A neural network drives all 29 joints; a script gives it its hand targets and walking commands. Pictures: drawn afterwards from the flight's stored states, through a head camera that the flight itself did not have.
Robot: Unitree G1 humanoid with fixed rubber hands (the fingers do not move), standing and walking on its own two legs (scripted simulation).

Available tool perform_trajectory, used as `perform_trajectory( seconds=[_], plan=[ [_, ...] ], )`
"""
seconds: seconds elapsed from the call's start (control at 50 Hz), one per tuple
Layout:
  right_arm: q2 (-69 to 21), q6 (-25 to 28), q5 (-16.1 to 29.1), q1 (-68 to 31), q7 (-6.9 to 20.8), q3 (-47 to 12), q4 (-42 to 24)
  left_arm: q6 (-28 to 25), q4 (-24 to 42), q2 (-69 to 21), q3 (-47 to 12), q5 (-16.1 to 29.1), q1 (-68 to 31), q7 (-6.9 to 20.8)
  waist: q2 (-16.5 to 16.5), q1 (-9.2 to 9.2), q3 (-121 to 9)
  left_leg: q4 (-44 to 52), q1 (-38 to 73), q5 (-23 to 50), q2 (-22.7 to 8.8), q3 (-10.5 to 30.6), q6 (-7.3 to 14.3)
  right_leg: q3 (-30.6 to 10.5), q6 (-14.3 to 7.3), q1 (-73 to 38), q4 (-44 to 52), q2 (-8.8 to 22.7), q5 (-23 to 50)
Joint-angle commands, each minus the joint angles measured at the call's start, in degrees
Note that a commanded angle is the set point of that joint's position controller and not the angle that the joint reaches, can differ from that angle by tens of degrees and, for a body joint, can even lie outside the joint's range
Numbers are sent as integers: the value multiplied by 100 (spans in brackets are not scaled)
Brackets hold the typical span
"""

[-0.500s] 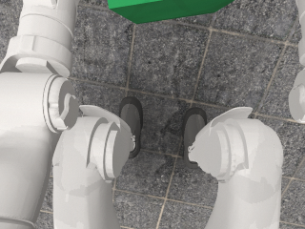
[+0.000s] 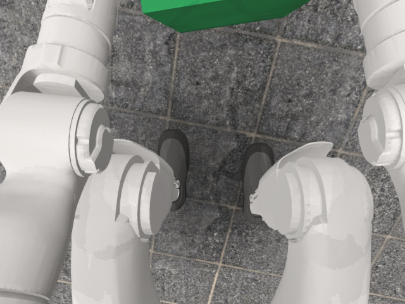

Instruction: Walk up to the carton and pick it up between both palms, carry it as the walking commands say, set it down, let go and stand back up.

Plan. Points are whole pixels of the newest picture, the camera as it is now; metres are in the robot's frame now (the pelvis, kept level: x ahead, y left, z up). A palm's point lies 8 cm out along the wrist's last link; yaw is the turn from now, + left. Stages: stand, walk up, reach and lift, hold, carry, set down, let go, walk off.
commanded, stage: reach and lift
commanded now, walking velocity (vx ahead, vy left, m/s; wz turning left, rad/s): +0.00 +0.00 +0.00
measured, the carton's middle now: out of the picture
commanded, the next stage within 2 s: none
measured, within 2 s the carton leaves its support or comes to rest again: leaves its support in 0.78 s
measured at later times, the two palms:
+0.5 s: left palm out of the picture +0.57 +0.14 -0.17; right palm out of the picture +0.58 -0.15 -0.17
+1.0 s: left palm out of the picture +0.57 +0.12 -0.13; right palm out of the picture +0.57 -0.17 -0.14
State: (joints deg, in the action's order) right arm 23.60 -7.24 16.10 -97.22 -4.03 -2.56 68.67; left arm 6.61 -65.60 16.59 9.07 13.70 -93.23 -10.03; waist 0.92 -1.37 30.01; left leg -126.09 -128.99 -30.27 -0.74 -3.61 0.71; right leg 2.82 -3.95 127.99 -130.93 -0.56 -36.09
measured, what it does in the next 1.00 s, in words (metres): stands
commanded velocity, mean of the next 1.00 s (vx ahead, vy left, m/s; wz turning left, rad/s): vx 0.00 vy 0.00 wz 0.00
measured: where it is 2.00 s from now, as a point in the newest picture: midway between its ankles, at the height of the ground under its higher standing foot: (213, 188)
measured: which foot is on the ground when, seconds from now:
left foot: down 0.00-1.00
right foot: down 0.00-1.00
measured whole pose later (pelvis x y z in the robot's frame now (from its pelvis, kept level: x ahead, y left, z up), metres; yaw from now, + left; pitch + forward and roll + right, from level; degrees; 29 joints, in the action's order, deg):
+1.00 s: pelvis +0.00 +0.01 +0.00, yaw -2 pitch +28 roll +3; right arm 21.9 -19.3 11.5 -92.5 -7.0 -2.0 60.3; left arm 17.3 -57.2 14.0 12.4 8.2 -89.9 -14.2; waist 0.9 -1.4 30.2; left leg -127.1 -122.9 -31.9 0.7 -2.7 0.6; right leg 2.0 -4.2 122.4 -131.1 -3.0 -36.3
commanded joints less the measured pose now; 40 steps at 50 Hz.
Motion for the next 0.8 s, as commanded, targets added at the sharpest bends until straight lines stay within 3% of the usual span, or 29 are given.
perform_trajectory(
  seconds=[0.0,0.06,0.14,0.24,0.36,0.52,0.66,0.78],
  plan=[
    [-630,309,-140,-2814,158,-638,-1143,-315,791,-1127,-547,-48,-2001,131,-323,-121,-8054,348,4790,2443,547,173,-116,-580,311,-3669,1141,-364,2274],
    [-1987,262,-200,-3131,465,-868,-1224,-248,681,-2492,-714,-122,-2258,462,-359,-113,-7763,326,4582,2359,601,191,-87,-608,286,-3631,1149,-406,2277],
    [-4497,44,-416,-3435,1194,-1018,-1196,-21,623,-4745,-875,-332,-2796,1223,-339,-109,-7069,232,4134,2028,695,165,-61,-561,220,-3282,1057,-451,1998],
    [-5408,-175,-600,-3057,1672,-699,-1405,225,992,-5549,-807,-394,-2932,1686,-330,-10,-6838,210,3871,1892,735,146,6,-449,153,-2985,975,-489,1873],
    [-5696,-314,-485,-2831,1998,-528,-1429,432,1285,-5985,-958,-300,-3018,1850,-157,44,-6913,273,4042,1790,734,214,75,-358,77,-2609,914,-503,1737],
    [-5811,-326,-286,-3075,1984,-708,-1980,480,1925,-6154,-1175,-70,-3406,1807,-223,23,-8308,195,4554,2319,741,186,90,-351,101,-3174,888,-492,2306],
    [-5861,-417,77,-3808,1702,-1070,-3213,587,2950,-6078,-1434,226,-4000,1575,-260,-86,-10986,183,5709,3250,789,108,51,-356,221,-4477,950,-583,3225],
    [-5801,-498,101,-4567,1473,-1130,-4001,836,2762,-6193,-1134,83,-3841,1474,-481,-281,-11752,360,5559,3032,851,27,79,-402,259,-5192,1087,-639,3252]
  ],
)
